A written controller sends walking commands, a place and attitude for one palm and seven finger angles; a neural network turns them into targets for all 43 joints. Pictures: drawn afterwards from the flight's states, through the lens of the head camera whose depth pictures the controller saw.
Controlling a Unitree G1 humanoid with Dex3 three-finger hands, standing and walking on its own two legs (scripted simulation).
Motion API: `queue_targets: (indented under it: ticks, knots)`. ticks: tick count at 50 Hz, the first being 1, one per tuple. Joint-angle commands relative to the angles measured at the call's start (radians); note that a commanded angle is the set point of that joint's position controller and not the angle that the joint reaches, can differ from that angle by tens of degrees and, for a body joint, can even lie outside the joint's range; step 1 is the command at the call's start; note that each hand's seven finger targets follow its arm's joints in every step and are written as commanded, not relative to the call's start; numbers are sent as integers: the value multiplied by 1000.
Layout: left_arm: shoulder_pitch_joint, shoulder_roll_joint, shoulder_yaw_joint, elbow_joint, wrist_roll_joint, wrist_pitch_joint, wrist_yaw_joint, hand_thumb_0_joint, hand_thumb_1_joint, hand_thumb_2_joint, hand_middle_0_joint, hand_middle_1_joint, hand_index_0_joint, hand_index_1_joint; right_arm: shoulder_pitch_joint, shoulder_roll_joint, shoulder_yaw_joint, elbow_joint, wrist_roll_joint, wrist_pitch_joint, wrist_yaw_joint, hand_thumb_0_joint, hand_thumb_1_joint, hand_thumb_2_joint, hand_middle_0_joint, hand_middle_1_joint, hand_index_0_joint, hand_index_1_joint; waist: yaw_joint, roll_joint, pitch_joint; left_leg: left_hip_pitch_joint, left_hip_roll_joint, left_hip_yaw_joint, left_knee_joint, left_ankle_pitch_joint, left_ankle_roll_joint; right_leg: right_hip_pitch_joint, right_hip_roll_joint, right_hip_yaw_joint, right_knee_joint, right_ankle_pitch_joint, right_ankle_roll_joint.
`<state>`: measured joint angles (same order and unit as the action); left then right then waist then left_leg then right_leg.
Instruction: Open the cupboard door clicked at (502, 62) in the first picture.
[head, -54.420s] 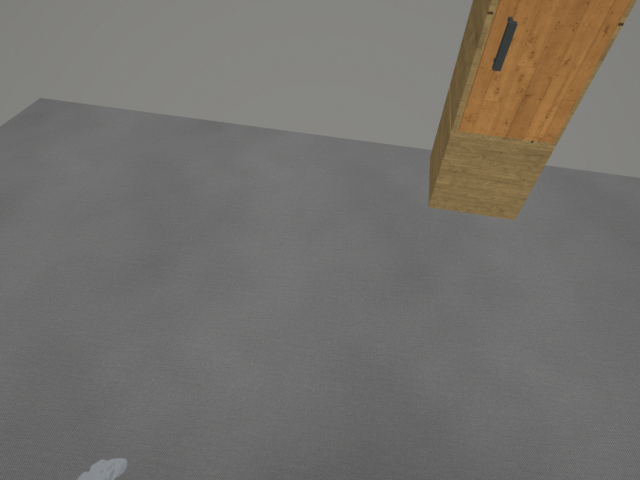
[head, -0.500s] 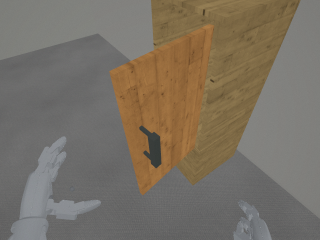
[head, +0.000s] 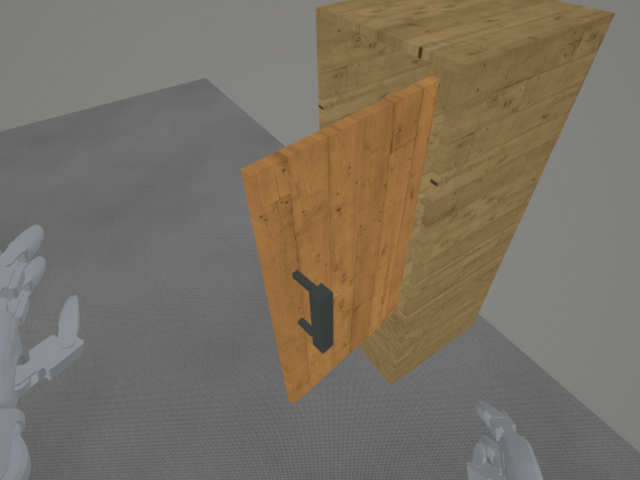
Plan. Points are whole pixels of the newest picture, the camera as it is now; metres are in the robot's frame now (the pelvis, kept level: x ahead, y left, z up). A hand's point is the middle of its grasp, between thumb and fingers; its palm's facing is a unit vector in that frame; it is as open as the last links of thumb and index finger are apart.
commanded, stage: draw the hand back to the body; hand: left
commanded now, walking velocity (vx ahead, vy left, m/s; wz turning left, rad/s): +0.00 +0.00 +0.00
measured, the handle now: (312, 311) +0.36 +0.07 -0.02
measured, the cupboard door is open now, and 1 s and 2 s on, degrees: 99 99 99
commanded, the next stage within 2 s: step back with the hand held close in 0.32 s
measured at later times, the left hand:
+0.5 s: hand (80, 345) +0.18 +0.26 +0.16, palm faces +0.46 -0.79 -0.40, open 7.4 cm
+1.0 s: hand (29, 405) +0.13 +0.27 +0.15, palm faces +0.40 -0.76 -0.51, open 7.4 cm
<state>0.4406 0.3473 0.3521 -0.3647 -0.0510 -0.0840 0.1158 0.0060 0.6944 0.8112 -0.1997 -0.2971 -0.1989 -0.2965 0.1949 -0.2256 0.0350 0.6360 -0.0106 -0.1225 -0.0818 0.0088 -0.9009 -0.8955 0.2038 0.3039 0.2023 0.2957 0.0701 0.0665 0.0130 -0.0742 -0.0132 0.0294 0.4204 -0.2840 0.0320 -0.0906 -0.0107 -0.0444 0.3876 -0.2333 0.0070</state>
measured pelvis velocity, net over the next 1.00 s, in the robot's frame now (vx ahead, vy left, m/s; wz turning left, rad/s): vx -0.07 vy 0.01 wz -0.01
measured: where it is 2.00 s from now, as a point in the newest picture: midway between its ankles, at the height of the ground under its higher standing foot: outside the picture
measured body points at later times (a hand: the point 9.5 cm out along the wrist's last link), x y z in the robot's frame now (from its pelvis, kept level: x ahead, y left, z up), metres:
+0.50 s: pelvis -0.01 -0.01 +0.00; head -0.03 -0.03 +0.45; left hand +0.15 +0.29 +0.18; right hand +0.17 -0.23 -0.09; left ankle -0.03 +0.09 -0.74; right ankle -0.01 -0.12 -0.74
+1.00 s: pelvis -0.07 +0.01 -0.01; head -0.06 +0.01 +0.44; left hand +0.10 +0.31 +0.18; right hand +0.10 -0.24 -0.08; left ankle -0.03 +0.09 -0.74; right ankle -0.01 -0.12 -0.74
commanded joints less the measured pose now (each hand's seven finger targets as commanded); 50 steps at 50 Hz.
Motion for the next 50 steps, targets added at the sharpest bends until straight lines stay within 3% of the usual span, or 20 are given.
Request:
queue_targets:
  ticks: [1, 6, 9, 11, 15, 20, 21, 22, 23, 24, 25, 27, 31, 33, 34, 37, 43, 50]
  knots:
    - [-82, 129, 64, -170, 0, -55, 6, 0, 900, 900, -200, -300, -200, -300, -115, -109, -48, -157, 7, -41, 2, 0, -900, -900, 200, 300, 200, 300, -11, -13, -43, -23, 45, -29, -83, 351, -29, 36, 13, -1, -45, 217, -23]
    - [-102, 170, 96, -211, 6, -62, 12, 0, 900, 900, -200, -300, -200, -300, -123, -107, -51, -157, 3, -41, 0, 0, -900, -900, 200, 300, 200, 300, 0, 12, -96, -6, 39, -30, -85, 361, -29, 67, 11, 3, -43, 228, -24]
    - [-95, 193, 116, -211, 8, -62, 17, 0, 900, 900, -200, -300, -200, -300, -129, -105, -48, -151, 3, -46, -2, 0, -900, -900, 200, 300, 200, 300, 5, 12, -83, -15, 34, -29, -84, 346, -29, 71, 14, 3, -49, 225, -27]
    - [-88, 180, 108, -210, 5, -64, 16, 0, 900, 900, -200, -300, -200, -300, -129, -99, -47, -148, 3, -50, -3, 0, -900, -900, 200, 300, 200, 300, 2, 28, -64, -16, 34, -25, -88, 333, -29, 59, 13, 4, -54, 220, -25]
    - [-86, 168, 101, -181, 1, -65, 13, 0, 900, 900, -200, -300, -200, -300, -134, -98, -49, -146, 4, -52, -3, 0, -900, -900, 200, 300, 200, 300, -1, -20, -35, -23, 34, -21, -95, 283, -23, 45, 15, 7, -70, 194, -23]
    - [-105, 165, 93, -177, 1, -72, 10, 0, 900, 900, -200, -300, -200, -300, -136, -99, -52, -142, 4, -54, -4, 0, -900, -900, 200, 300, 200, 300, -3, 7, -31, -19, 29, -16, -99, 237, -19, 39, 13, 15, -88, 159, -22]
    - [-93, 166, 98, -165, 0, -72, 11, 0, 900, 900, -200, -300, -200, -300, -132, -98, -52, -138, 2, -54, -6, 0, -900, -900, 200, 300, 200, 300, -1, -11, -38, -15, 29, -16, -98, 242, -16, 42, 14, 13, -88, 163, -21]
    - [-176, 191, 98, -295, 1, -88, 12, 0, 900, 900, -200, -300, -200, -300, -150, -99, -52, -154, 2, -64, -5, 0, -900, -900, 200, 300, 200, 300, 1, 26, -90, 8, 24, -16, -90, 252, -13, 60, 11, 22, -85, 182, -20]
    - [-204, 306, 222, -306, 9, -125, 21, 0, 900, 900, -200, -300, -200, -300, -133, -123, -48, -185, 13, -41, -8, 0, -900, -900, 200, 300, 200, 300, -48, -13, 8, -89, 36, -31, -54, 176, 1, -51, -25, 98, -126, 219, -21]
    - [-171, 292, 221, -250, 13, -132, 17, 0, 900, 900, -200, -300, -200, -300, -133, -109, -47, -170, 10, -24, -10, 0, -900, -900, 200, 300, 200, 300, -46, -30, 22, -111, 30, -46, -42, 135, 1, -66, -47, 105, -138, 203, -26]
    - [-45, 220, 174, -190, 11, -129, 9, 0, 900, 900, -200, -300, -200, -300, -129, -115, -56, -170, 3, -13, -10, 0, -900, -900, 200, 300, 200, 300, -51, -76, -1, -104, 32, -47, -27, 151, -1, -75, -55, 103, -134, 206, -27]
    - [29, 182, 136, -202, 9, -132, 3, 0, 900, 900, -200, -300, -200, -300, -127, -125, -65, -182, 3, 5, -5, 0, -900, -900, 200, 300, 200, 300, -55, -44, -63, -94, 39, -34, -14, 202, -3, -63, -64, 91, -106, 259, -25]
    - [85, 207, 162, -236, 4, -137, 12, 0, 900, 900, -200, -300, -200, -300, -123, -129, -77, -203, 9, 32, -13, 0, -900, -900, 200, 300, 200, 300, -56, -35, -170, -90, 60, -35, -13, 360, -10, -2, -54, 59, -25, 400, -15]
    - [96, 228, 180, -256, 3, -135, 18, 0, 900, 900, -200, -300, -200, -300, -121, -127, -83, -215, 14, 45, -16, 0, -900, -900, 200, 300, 200, 300, -58, -59, -192, -88, 65, -37, -5, 402, -11, -2, -49, 55, -1, 446, -9]
    - [97, 239, 189, -269, 3, -134, 22, 0, 900, 900, -200, -300, -200, -300, -125, -128, -83, -217, 13, 50, -19, 0, -900, -900, 200, 300, 200, 300, -56, -34, -200, -99, 66, -40, -3, 415, -13, 7, -51, 56, 11, 458, -12]
    - [110, 248, 197, -301, 5, -135, 30, 0, 900, 900, -200, -300, -200, -300, -120, -127, -87, -234, 16, 58, -20, 0, -900, -900, 200, 300, 200, 300, -55, -41, -201, -134, 71, -42, 0, 401, -13, 7, -47, 56, 40, 454, -10]
    - [108, 242, 196, -314, 15, -145, 42, 0, 900, 900, -200, -300, -200, -300, -111, -136, -87, -244, 16, 51, -21, 0, -900, -900, 200, 300, 200, 300, -55, 2, -138, -282, 98, -78, -56, 205, 8, 6, -18, 55, 79, 265, 0]
    - [63, 228, 200, -327, 47, -175, 52, 0, 900, 900, -200, -300, -200, -300, -93, -146, -86, -253, 14, 19, -19, 0, -900, -900, 200, 300, 200, 300, -63, 20, -58, -601, 124, -134, -128, -297, 56, 99, -2, 84, 163, 84, 3]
